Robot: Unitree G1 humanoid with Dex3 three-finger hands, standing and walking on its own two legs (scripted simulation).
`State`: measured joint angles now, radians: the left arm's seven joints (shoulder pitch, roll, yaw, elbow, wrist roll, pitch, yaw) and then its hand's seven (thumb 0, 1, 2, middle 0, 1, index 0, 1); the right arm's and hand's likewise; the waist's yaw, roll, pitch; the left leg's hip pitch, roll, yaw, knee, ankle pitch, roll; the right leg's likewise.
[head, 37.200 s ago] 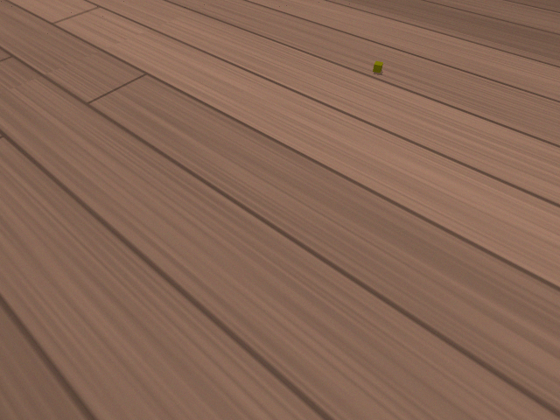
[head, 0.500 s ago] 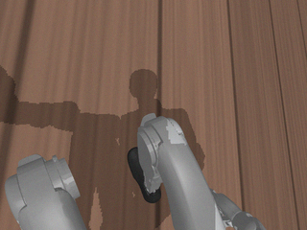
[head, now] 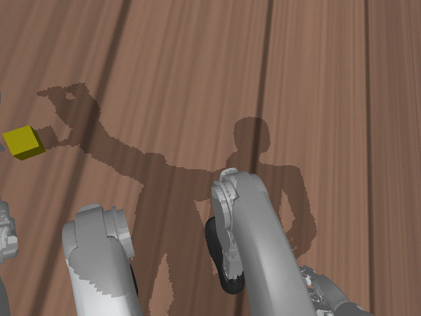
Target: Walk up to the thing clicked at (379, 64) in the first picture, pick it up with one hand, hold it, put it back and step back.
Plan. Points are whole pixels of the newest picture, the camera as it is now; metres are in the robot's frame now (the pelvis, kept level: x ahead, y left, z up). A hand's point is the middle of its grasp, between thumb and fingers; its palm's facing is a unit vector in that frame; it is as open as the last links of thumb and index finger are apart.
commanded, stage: withdraw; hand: left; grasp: from above
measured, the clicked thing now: (25, 143) +0.48 +0.31 -0.30
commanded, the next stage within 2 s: home in 0.64 s
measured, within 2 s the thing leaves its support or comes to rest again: neither
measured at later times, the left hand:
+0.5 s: hand out of the picture +0.42 +0.31 -0.13, palm faces -0.52 -0.09 -0.85, open 13.5 cm
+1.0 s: hand out of the picture +0.46 +0.34 -0.12, palm faces -0.42 -0.15 -0.89, open 12.7 cm
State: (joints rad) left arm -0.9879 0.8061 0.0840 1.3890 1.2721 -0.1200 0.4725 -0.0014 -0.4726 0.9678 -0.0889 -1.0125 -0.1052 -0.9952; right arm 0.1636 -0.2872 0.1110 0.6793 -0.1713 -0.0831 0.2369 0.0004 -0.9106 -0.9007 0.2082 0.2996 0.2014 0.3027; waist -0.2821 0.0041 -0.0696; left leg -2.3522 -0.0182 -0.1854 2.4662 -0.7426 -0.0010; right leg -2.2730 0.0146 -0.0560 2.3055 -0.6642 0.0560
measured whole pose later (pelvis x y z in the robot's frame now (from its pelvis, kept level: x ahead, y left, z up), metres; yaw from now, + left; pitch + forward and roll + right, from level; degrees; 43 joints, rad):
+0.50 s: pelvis -0.03 -0.01 +0.02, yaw +4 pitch +32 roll -9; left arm -1.03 0.82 0.00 1.41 1.25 -0.36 0.20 0.00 -0.42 0.93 -0.17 -0.94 -0.18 -0.93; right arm 0.18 -0.34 0.12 0.67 -0.14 0.05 0.10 0.00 -0.92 -0.90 0.21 0.30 0.20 0.30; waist -0.25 -0.03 -0.01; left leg -2.27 -0.03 -0.16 2.36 -0.64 -0.02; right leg -2.21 0.00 -0.04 2.23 -0.59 0.05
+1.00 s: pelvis -0.01 +0.00 +0.02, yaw +3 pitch +37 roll -10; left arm -0.99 0.78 0.14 1.33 1.14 -0.06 0.22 0.00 -0.20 0.87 -0.22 -0.75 -0.21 -0.73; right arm 0.23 -0.26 0.09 0.67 -0.11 -0.01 0.17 0.00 -0.90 -0.90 0.21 0.30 0.20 0.30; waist -0.26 0.07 -0.06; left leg -2.32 -0.02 -0.13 2.37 -0.71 0.02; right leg -2.24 0.00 -0.01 2.24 -0.65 0.07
